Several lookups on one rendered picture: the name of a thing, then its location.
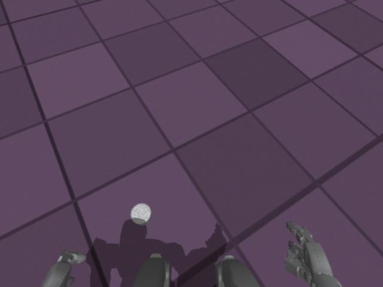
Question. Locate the cup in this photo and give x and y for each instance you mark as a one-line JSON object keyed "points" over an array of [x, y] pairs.
{"points": [[141, 214]]}

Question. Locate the right robot hand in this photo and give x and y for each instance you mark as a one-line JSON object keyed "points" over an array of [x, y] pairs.
{"points": [[311, 259]]}

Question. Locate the left robot hand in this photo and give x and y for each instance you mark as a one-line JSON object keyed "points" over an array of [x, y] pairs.
{"points": [[59, 273]]}

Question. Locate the right robot arm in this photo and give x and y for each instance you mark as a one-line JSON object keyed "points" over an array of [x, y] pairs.
{"points": [[325, 280]]}

